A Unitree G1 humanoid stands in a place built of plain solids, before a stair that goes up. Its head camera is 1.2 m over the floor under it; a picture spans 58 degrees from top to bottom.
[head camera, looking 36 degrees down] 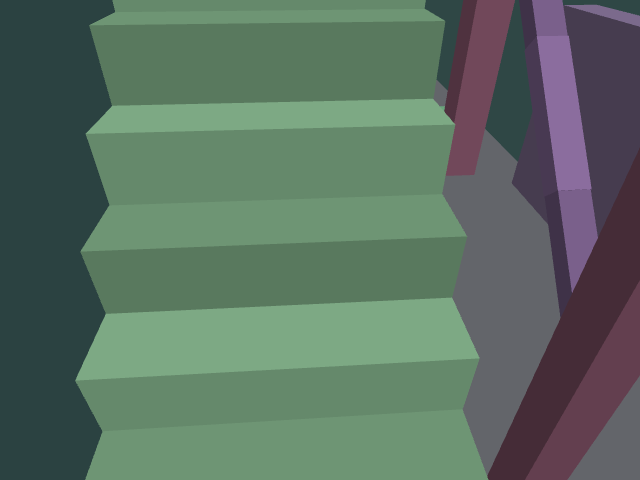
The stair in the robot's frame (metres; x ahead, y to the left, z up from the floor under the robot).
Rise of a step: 0.20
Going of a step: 0.20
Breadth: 0.90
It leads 4 degrees to the left of straight ahead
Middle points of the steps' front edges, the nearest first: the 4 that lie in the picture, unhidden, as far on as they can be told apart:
0.61 0.08 0.40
0.81 0.10 0.60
1.01 0.11 0.80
1.21 0.12 1.00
